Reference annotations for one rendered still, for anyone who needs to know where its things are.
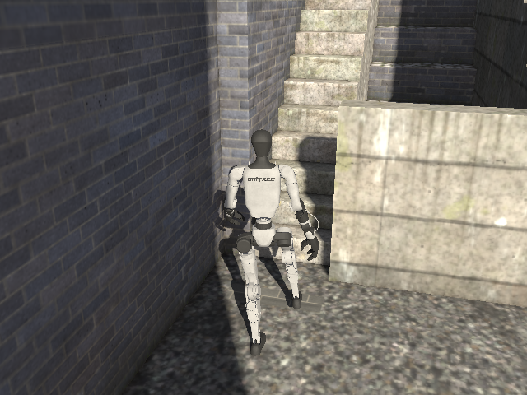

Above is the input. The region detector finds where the left robot forearm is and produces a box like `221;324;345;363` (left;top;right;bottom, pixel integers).
223;197;235;217

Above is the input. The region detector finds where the robot right upper arm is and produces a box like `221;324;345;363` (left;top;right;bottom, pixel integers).
279;165;302;212

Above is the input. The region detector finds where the robot torso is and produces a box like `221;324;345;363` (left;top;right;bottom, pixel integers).
243;161;281;247

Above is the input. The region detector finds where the robot left foot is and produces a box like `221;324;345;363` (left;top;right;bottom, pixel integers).
250;332;266;356

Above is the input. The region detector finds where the right robot forearm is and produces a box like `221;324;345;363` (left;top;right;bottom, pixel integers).
295;198;315;239

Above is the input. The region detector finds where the robot left upper arm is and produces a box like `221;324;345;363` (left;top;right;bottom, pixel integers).
224;165;245;209

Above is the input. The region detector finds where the right robot hand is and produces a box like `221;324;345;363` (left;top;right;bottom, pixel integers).
301;236;319;261

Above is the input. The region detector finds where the left robot hand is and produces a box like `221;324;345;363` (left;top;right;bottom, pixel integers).
226;210;245;225

